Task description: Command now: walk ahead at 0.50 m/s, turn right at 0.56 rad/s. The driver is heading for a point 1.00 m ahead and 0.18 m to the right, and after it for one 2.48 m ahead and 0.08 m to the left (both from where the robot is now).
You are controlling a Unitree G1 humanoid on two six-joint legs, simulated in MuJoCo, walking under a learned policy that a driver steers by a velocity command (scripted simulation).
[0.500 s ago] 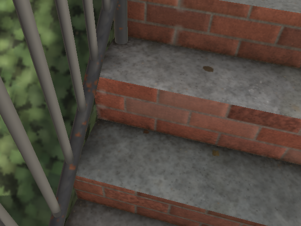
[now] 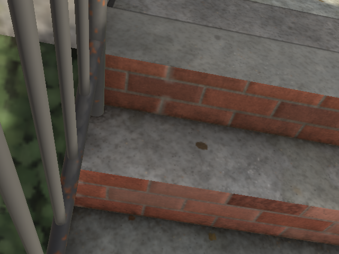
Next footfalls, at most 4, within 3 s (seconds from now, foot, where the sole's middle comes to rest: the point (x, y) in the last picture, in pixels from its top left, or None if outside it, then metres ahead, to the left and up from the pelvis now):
0.30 left None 0.15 0.17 -0.68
0.58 right None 0.17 -0.18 -0.66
1.12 left None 0.33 -0.23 -0.48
1.56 right None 0.57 -0.65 -0.27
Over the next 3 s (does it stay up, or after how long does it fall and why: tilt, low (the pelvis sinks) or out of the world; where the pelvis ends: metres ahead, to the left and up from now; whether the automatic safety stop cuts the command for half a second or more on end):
stays up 1.18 -0.47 0.70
